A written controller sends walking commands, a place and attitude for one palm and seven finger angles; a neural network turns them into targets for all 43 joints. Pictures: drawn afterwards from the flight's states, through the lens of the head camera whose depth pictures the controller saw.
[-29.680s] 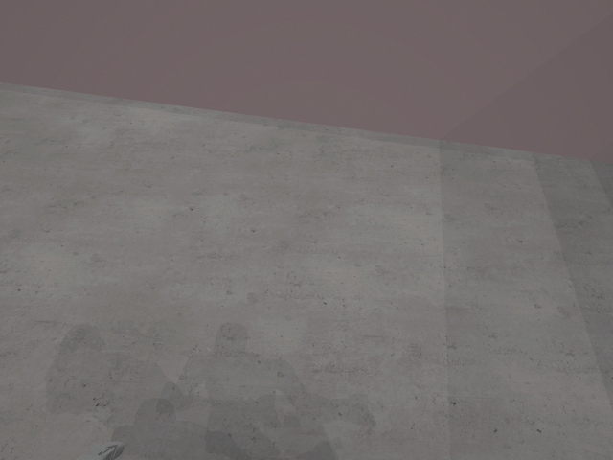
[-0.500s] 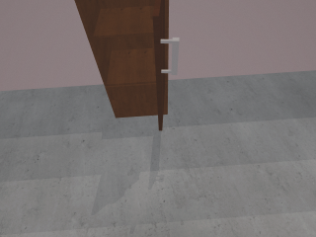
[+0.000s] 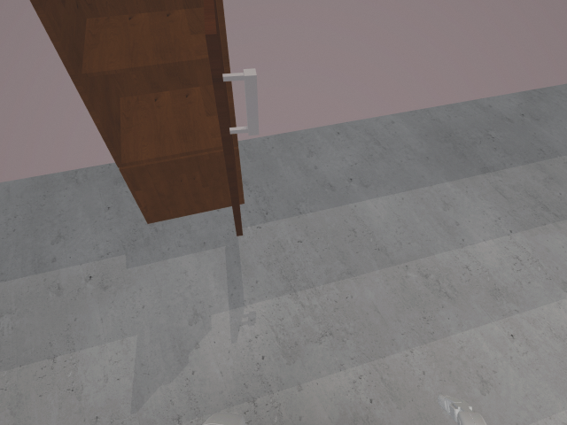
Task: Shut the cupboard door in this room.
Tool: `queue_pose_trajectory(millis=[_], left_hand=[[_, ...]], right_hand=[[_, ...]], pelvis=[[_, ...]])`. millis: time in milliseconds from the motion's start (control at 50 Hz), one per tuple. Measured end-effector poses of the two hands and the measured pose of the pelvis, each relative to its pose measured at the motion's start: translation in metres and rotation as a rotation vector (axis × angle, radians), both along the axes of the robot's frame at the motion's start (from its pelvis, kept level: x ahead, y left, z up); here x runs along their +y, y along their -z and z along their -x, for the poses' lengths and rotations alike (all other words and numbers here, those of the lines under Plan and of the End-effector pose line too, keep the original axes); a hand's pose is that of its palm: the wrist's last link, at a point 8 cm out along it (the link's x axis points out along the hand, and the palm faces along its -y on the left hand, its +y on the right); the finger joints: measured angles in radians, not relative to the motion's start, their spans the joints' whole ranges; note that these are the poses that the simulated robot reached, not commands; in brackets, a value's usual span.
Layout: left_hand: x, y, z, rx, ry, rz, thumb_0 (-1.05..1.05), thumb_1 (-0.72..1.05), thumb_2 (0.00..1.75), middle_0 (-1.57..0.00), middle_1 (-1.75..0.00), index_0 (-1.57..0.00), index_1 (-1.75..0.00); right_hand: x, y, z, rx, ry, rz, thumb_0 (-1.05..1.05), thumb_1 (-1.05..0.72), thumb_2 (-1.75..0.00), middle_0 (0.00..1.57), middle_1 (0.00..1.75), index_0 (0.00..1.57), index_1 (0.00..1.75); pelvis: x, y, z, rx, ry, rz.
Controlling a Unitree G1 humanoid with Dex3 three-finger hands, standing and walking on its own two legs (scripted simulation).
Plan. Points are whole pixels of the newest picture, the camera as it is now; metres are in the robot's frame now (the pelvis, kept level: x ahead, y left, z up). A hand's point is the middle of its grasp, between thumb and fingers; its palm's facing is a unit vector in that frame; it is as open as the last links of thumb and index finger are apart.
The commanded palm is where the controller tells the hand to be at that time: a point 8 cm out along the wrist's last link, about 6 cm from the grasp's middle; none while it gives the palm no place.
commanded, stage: walk to a spot facing it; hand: left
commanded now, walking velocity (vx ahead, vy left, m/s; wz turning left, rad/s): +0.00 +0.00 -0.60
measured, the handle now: (241, 105) +0.67 +0.17 +0.03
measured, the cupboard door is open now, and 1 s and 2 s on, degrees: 83 83 83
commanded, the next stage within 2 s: none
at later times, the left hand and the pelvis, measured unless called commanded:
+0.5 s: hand (164, 399) +0.16 +0.21 -0.17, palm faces -0.35 -0.92 -0.18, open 7.4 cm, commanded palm none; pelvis +0.00 +0.06 +0.00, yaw -20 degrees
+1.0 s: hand (207, 380) +0.19 +0.15 -0.16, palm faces -0.57 -0.79 -0.22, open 7.4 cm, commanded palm none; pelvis +0.01 +0.03 +0.00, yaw -37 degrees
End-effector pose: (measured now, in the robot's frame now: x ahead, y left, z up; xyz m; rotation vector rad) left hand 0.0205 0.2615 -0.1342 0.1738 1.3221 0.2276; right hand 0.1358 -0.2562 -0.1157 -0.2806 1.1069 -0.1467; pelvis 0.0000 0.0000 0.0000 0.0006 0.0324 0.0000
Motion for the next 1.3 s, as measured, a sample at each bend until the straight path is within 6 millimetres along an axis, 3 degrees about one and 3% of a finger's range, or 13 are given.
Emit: queue_pose_trajectory(millis=[80, 160, 240, 320, 460, 580, 660, 740, 860, 1000, 1100, 1180, 1300], left_hand=[[0.033, 0.015, -0.021, -0.028, 0.053, 0.005, 0.01, 0.9, 0.9, -0.21, -0.3, -0.2, -0.3], [0.053, 0.013, -0.047, -0.051, 0.123, 0.014, 0.01, 0.91, 0.9, -0.2, -0.3, -0.2, -0.3], [0.062, 0.006, -0.072, -0.079, 0.186, 0.029, 0.01, 0.91, 0.9, -0.2, -0.3, -0.2, -0.3], [0.058, 0.006, -0.093, -0.068, 0.254, 0.043, 0.01, 0.91, 0.9, -0.2, -0.3, -0.2, -0.3], [0.02, 0.01, -0.134, -0.054, 0.402, 0.078, 0.01, 0.91, 0.9, -0.2, -0.3, -0.2, -0.3], [-0.042, 0.006, -0.179, -0.115, 0.557, 0.097, 0.01, 0.91, 0.9, -0.2, -0.3, -0.2, -0.3], [-0.084, 0.003, -0.204, -0.205, 0.652, 0.083, 0.01, 0.91, 0.9, -0.2, -0.3, -0.2, -0.3], [-0.102, -0.005, -0.206, -0.226, 0.694, 0.066, 0.01, 0.91, 0.9, -0.2, -0.3, -0.2, -0.3], [-0.099, -0.011, -0.197, -0.166, 0.73, 0.05, 0.01, 0.9, 0.9, -0.2, -0.3, -0.2, -0.3], [-0.068, -0.003, -0.194, -0.099, 0.717, 0.066, 0.01, 0.9, 0.9, -0.21, -0.3, -0.21, -0.3], [-0.038, 0.02, -0.209, -0.013, 0.718, 0.064, 0.01, 0.9, 0.9, -0.21, -0.3, -0.21, -0.3], [-0.042, 0.016, -0.237, 0.037, 0.772, 0.07, 0.01, 0.91, 0.9, -0.2, -0.3, -0.2, -0.3], [-0.083, 0.007, -0.292, 0.004, 0.855, 0.103, 0.01, 0.91, 0.9, -0.2, -0.3, -0.2, -0.3]], right_hand=[[0.021, -0.005, 0.013, -0.059, 0.035, 0.024, 0.01, -0.91, -0.9, 0.2, 0.3, 0.2, 0.3], [0.039, -0.014, 0.048, -0.029, 0.085, 0.03, 0.01, -0.91, -0.9, 0.2, 0.3, 0.2, 0.3], [0.053, -0.017, 0.087, 0.033, 0.163, 0.026, 0.01, -0.9, -0.9, 0.2, 0.3, 0.2, 0.3], [0.063, -0.015, 0.127, 0.084, 0.265, 0.015, 0.01, -0.9, -0.9, 0.2, 0.3, 0.2, 0.3], [0.075, -0.005, 0.206, 0.197, 0.46, -0.019, 0.01, -0.9, -0.9, 0.2, 0.3, 0.2, 0.3], [0.077, 0.011, 0.267, 0.289, 0.608, -0.068, 0.01, -0.9, -0.9, 0.2, 0.3, 0.2, 0.3], [0.07, 0.032, 0.295, 0.317, 0.677, -0.113, 0.01, -0.9, -0.9, 0.2, 0.3, 0.2, 0.3], [0.057, 0.037, 0.292, 0.298, 0.717, -0.12, 0.01, -0.91, -0.9, 0.2, 0.3, 0.2, 0.3], [0.036, 0.025, 0.252, 0.14, 0.713, -0.099, 0.01, -0.91, -0.9, 0.2, 0.3, 0.2, 0.3], [0.023, 0.006, 0.197, 0.011, 0.678, -0.044, 0.01, -0.91, -0.9, 0.2, 0.3, 0.2, 0.3], [0.026, -0.007, 0.164, -0.078, 0.686, 0.038, 0.01, -0.91, -0.9, 0.2, 0.3, 0.2, 0.3], [0.047, -0.018, 0.17, -0.053, 0.755, 0.043, 0.01, -0.91, -0.9, 0.2, 0.3, 0.2, 0.3], [0.095, -0.018, 0.2, 0.11, 0.909, -0.028, 0.01, -0.91, -0.9, 0.2, 0.3, 0.2, 0.3]], pelvis=[[0.025, 0.009, 0.005, -0.002, 0.045, 0.023], [0.042, 0.003, 0.007, -0.024, 0.106, 0.043], [0.053, -0.005, 0.005, -0.026, 0.163, 0.061], [0.061, -0.007, 0.003, -0.025, 0.221, 0.068], [0.059, -0.004, 0.004, -0.023, 0.322, 0.059], [0.045, 0.003, 0.006, -0.018, 0.409, 0.041], [0.027, 0.017, 0.009, -0.016, 0.467, 0.022], [0.02, 0.014, 0.013, -0.029, 0.52, 0.021], [0.02, 0.004, 0.01, -0.032, 0.588, 0.01], [0.03, 0.002, -0.015, -0.022, 0.65, 0.017], [0.042, 0.011, -0.046, -0.018, 0.714, 0.034], [0.041, 0.001, -0.069, -0.017, 0.77, 0.063], [0.025, -0.011, -0.101, -0.001, 0.837, 0.075]])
